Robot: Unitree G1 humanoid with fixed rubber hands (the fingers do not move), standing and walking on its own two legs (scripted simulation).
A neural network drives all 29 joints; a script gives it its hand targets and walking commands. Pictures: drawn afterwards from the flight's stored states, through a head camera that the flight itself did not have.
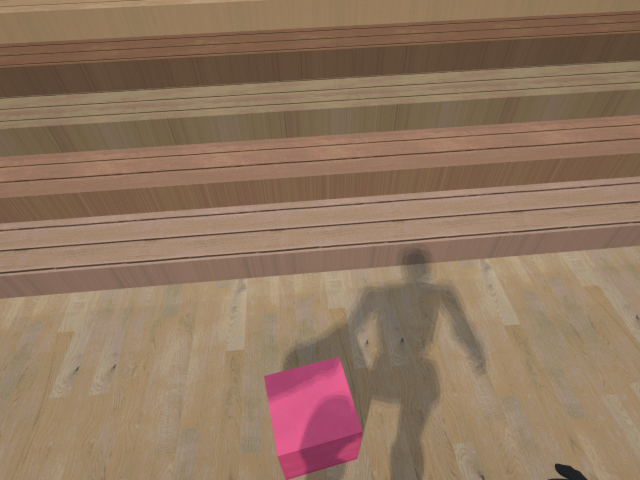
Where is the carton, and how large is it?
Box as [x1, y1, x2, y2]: [264, 357, 362, 479]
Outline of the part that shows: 338,357 264,376 277,456 286,479 348,461 357,457 362,431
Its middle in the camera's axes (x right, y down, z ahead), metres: -0.02 +0.50 +1.08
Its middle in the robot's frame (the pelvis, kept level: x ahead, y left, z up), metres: +0.42 +0.05 -0.66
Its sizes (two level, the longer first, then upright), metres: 0.210 0.200 0.250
